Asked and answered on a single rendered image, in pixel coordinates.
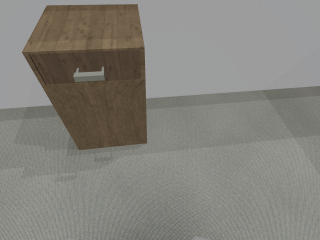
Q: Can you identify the handle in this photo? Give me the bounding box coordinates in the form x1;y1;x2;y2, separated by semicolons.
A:
73;66;105;82

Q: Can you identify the drawer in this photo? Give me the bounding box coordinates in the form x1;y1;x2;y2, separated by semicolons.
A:
30;49;141;85

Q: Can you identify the cabinet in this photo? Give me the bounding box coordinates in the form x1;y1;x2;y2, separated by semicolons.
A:
22;4;147;150

